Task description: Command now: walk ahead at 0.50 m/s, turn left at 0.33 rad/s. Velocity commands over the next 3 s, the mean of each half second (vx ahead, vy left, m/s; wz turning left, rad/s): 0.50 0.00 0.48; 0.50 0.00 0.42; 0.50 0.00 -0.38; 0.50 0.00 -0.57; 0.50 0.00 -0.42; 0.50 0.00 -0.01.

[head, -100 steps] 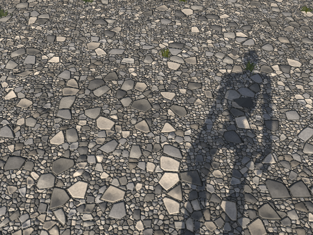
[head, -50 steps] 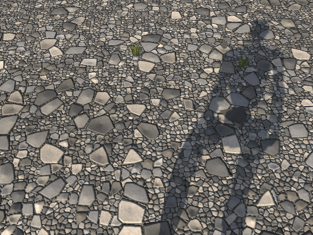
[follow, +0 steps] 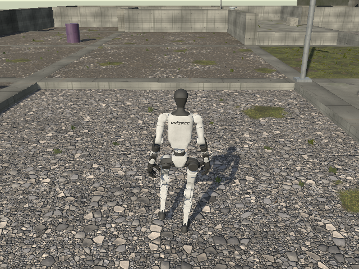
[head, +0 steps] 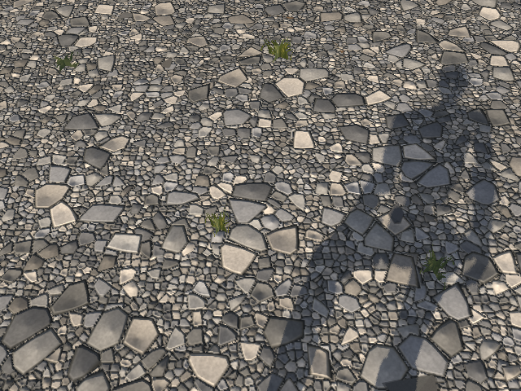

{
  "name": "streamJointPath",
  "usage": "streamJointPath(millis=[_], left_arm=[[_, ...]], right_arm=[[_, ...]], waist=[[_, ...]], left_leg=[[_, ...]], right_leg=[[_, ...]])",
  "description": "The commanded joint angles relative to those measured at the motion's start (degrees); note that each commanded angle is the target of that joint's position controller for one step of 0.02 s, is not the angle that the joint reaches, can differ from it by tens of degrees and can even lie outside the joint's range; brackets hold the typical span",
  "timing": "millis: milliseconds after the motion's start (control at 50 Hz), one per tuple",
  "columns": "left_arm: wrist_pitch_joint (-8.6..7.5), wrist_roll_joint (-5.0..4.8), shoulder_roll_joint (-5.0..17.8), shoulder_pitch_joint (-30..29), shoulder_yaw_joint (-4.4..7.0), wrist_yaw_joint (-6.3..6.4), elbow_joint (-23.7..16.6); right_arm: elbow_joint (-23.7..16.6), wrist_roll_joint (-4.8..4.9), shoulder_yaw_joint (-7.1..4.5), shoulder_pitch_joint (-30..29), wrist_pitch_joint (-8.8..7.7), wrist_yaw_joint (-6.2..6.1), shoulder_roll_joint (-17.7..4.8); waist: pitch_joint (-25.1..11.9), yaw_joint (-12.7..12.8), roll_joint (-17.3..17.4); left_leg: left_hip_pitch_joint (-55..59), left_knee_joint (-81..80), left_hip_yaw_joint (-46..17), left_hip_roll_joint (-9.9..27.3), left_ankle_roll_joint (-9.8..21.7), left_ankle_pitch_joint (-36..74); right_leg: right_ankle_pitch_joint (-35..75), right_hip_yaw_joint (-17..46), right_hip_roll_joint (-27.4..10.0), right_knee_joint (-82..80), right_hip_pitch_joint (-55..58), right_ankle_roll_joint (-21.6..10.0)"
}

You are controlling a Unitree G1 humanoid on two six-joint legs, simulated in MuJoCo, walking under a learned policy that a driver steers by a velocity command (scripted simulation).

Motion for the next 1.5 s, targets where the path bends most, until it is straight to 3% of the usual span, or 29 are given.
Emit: streamJointPath(millis=[20,180,240,280,300,320,340,360,400,460,580,740,800,840,860,880,900,920,940,1020,1220,1280,1320,1340,1360,1380,1400,1420,1500], left_arm=[[-1.08,-0.07,5.5,2.8,0.55,0.52,-2.1],[-0.57,-0.06,6.3,8.4,0.19,2.07,0.0],[0.13,0.17,8.5,6.8,0.71,2.89,-0.2],[0.98,0.48,10.2,4.7,1.30,2.77,-1.3],[1.13,0.13,10.8,2.7,1.51,2.22,-2.4],[0.88,0.13,7.9,2.0,0.99,1.58,-4.8],[0.51,-0.89,5.4,1.8,0.79,0.42,-9.4],[-0.14,-0.09,8.0,-4.6,1.00,0.07,-10.5],[-0.97,-0.67,8.0,-5.3,1.01,-0.02,-10.8],[2.30,1.72,6.6,-3.6,0.82,-0.41,-10.9],[4.05,1.31,7.2,-16.5,0.58,-1.08,-16.7],[2.88,0.51,8.0,-29.0,-0.66,-1.72,-23.0],[1.98,0.11,10.6,-20.7,-0.03,-1.11,-21.7],[0.88,0.62,13.0,-4.8,1.16,0.12,-16.9],[0.64,2.02,16.7,4.0,1.87,0.97,-16.2],[1.39,2.49,21.7,3.3,3.33,0.45,-14.6],[2.03,0.63,15.9,-1.6,2.49,-0.36,-15.6],[2.06,-0.12,11.6,-6.8,1.49,-0.70,-16.5],[1.91,0.14,9.8,-8.3,0.96,-0.96,-16.1],[0.65,-0.75,10.1,-3.5,0.72,-1.25,-12.5],[1.72,-0.71,13.3,4.5,2.36,-0.97,-11.0],[2.16,-0.37,14.2,3.6,2.91,-0.69,-11.8],[2.14,-0.76,14.0,1.9,3.01,-0.61,-12.7],[1.66,-1.42,11.1,0.8,2.25,-0.84,-14.2],[1.58,-2.53,5.8,2.9,1.03,-0.72,-16.4],[2.55,-1.22,9.6,5.8,1.63,-0.39,-16.5],[3.36,-0.25,11.1,3.5,2.01,-0.57,-15.2],[3.52,0.01,10.0,0.8,1.88,-1.30,-15.3],[5.33,1.02,8.7,-2.1,1.84,-2.95,-16.5]], right_arm=[[-3.0,0.17,-0.04,-1.9,0.24,0.51,-1.6],[-8.7,0.09,1.33,-13.5,-0.28,1.04,-0.3],[-8.1,-0.06,0.50,-8.7,-0.15,0.63,-1.9],[-5.6,-0.33,-0.84,0.9,-0.32,0.31,-4.4],[-3.5,-1.00,-2.00,8.5,-0.67,-0.06,-6.6],[-3.1,-1.34,-3.63,12.3,-0.70,-0.68,-11.9],[-4.5,-0.52,-4.35,9.8,-0.04,-0.46,-15.7],[-4.1,0.87,-3.97,8.7,0.39,-0.74,-14.1],[-4.7,0.95,-2.51,3.2,0.02,-1.17,-8.7],[-5.3,1.76,-1.62,2.1,-1.75,-1.75,-7.7],[-5.1,1.67,-2.11,10.1,-1.95,-1.47,-10.3],[-6.1,0.65,-2.24,15.7,-1.46,-2.37,-11.6],[-8.0,0.47,-2.70,10.7,-1.77,-2.73,-13.6],[-7.8,0.79,-2.38,10.0,-2.66,-1.92,-13.0],[-9.1,0.98,-0.97,12.4,-3.12,-1.59,-8.1],[-8.5,2.88,-0.67,22.9,-2.82,-1.29,-5.0],[-7.1,0.37,-0.75,19.9,-2.23,-1.74,-9.0],[-8.5,-0.24,-0.73,13.2,-2.16,-1.28,-9.2],[-9.8,-0.60,-0.45,9.0,-2.28,-0.97,-8.8],[-11.8,-1.75,0.37,6.7,-1.31,-0.03,-7.2],[-19.3,-0.16,2.67,-13.3,-1.57,0.04,-6.0],[-19.7,0.16,2.29,-11.6,-2.35,-0.55,-7.2],[-17.4,-0.31,1.34,-3.3,-3.40,-1.48,-9.3],[-16.8,-1.47,0.23,4.2,-4.08,-2.39,-13.3],[-16.8,-2.36,-0.82,8.2,-3.46,-3.07,-18.3],[-15.9,-1.41,-1.41,7.7,-2.36,-2.97,-17.9],[-16.9,-0.99,-0.09,4.4,-2.19,-2.52,-11.8],[-17.0,-0.55,0.68,2.0,-2.48,-2.16,-8.8],[-15.2,0.08,0.85,3.2,-4.07,-2.05,-7.8]], waist=[[3.3,-0.1,-5.0],[4.8,2.0,-5.4],[1.0,-1.0,-7.9],[-4.4,-5.2,-9.0],[-7.8,-9.4,-6.8],[-12.4,-10.1,1.3],[-15.1,-5.6,10.1],[-9.2,-6.2,0.4],[-0.6,-1.4,-5.9],[-1.2,1.9,-3.9],[0.2,-2.1,0.4],[0.7,-6.1,2.6],[-1.4,-1.0,3.5],[-10.1,5.8,0.3],[-18.3,7.7,-6.1],[-21.5,1.6,-22.2],[-13.7,0.5,-11.0],[-5.7,0.2,-5.1],[-3.0,-0.1,-2.5],[-3.8,-1.8,-7.2],[-1.0,3.2,-7.0],[-2.0,1.6,-7.6],[-4.9,-2.4,-4.8],[-10.6,-5.9,1.4],[-14.7,-5.8,11.8],[-14.1,-3.2,12.5],[-7.7,-2.4,4.0],[-3.2,-1.9,1.8],[-2.1,0.0,4.5]], left_leg=[[-5.8,-3.8,0.3,0.7,-0.7,6.1],[-3.0,-24.0,9.7,-2.6,1.5,7.2],[4.8,-25.2,12.7,-7.2,5.1,-0.1],[15.5,-27.7,12.4,-10.1,8.3,-4.5],[26.8,-33.7,9.0,-9.5,10.6,-3.1],[39.3,-34.9,-8.2,4.0,14.7,-4.5],[50.5,-43.2,-40.9,16.0,24.3,-2.4],[46.3,-45.9,-34.4,14.5,22.0,-3.9],[33.1,-48.4,-22.8,10.2,16.3,5.7],[25.5,-48.9,-13.8,4.0,13.4,17.9],[27.9,-49.4,-12.7,0.6,9.6,22.0],[38.6,-44.4,-17.6,2.3,9.0,27.0],[34.6,-38.5,-17.9,2.0,5.5,36.0],[30.9,-21.0,-13.3,-1.9,3.4,38.5],[23.4,-4.7,-9.6,-5.3,2.5,18.4],[7.1,10.2,-5.0,-15.2,0.1,-21.5],[1.6,14.3,-7.3,-10.5,1.0,-18.4],[0.8,12.4,-6.1,-8.1,0.8,-13.0],[1.3,9.1,-4.7,-6.0,0.5,-10.3],[4.3,1.1,-1.1,-3.2,-2.2,-9.4],[6.5,-25.0,2.3,-3.7,-6.3,2.9],[13.2,-30.2,1.4,-5.0,-5.5,-0.3],[26.8,-37.1,0.6,-4.9,-3.7,-0.5],[37.1,-40.5,-9.3,5.3,-0.9,-8.0],[48.1,-45.5,-27.7,18.8,3.0,-16.1],[44.4,-47.3,-38.8,22.1,7.2,-22.6],[38.8,-48.0,-32.5,18.7,6.7,-24.6],[33.6,-49.3,-23.9,15.2,5.6,-17.5],[29.7,-51.2,-7.9,10.0,3.7,5.4]], right_leg=[[15.2,7.3,-16.1,-9.5,-0.3,-0.4],[36.4,-1.7,-17.3,-4.7,10.0,0.2],[59.3,-4.4,-18.5,5.4,13.4,0.7],[61.7,-4.8,-19.0,21.1,11.8,0.1],[51.4,-5.5,-18.0,34.7,4.8,0.8],[15.5,-5.5,-13.5,53.8,-9.5,2.1],[-21.4,3.1,-0.2,70.7,-32.4,4.4],[-15.1,11.3,-5.2,69.1,-38.9,3.7],[-7.5,10.8,-9.1,59.0,-35.4,4.2],[-6.7,10.3,-10.7,50.9,-27.7,7.0],[4.3,8.0,-10.0,37.1,-34.7,9.5],[8.3,8.8,-5.8,21.0,-35.8,7.4],[4.1,9.2,-3.2,14.2,-19.8,4.8],[6.3,8.7,-4.2,10.5,0.2,1.7],[-3.1,23.2,-17.4,10.6,12.3,-1.2],[-3.1,52.8,-28.5,1.7,20.6,-9.9],[-12.7,54.7,-26.1,-0.4,13.8,-9.7],[-11.5,44.3,-23.1,-0.9,5.8,-8.8],[-4.0,37.3,-19.9,-1.4,1.3,-7.7],[17.1,27.6,-14.2,-2.3,-2.3,-7.6],[14.1,25.6,-11.7,-2.7,-5.0,-6.3],[14.7,28.7,-12.4,2.0,-5.0,-4.5],[13.8,28.0,-9.0,10.9,-8.9,-2.1],[7.6,23.6,-5.1,24.2,-13.9,-0.2],[-16.4,14.9,2.1,38.6,-28.1,1.6],[-20.9,12.7,0.0,46.9,-34.3,1.3],[-16.3,14.1,-3.4,50.1,-35.1,1.0],[-12.2,13.9,-4.9,49.3,-34.4,1.6],[-5.5,12.0,-6.9,48.6,-32.5,3.7]])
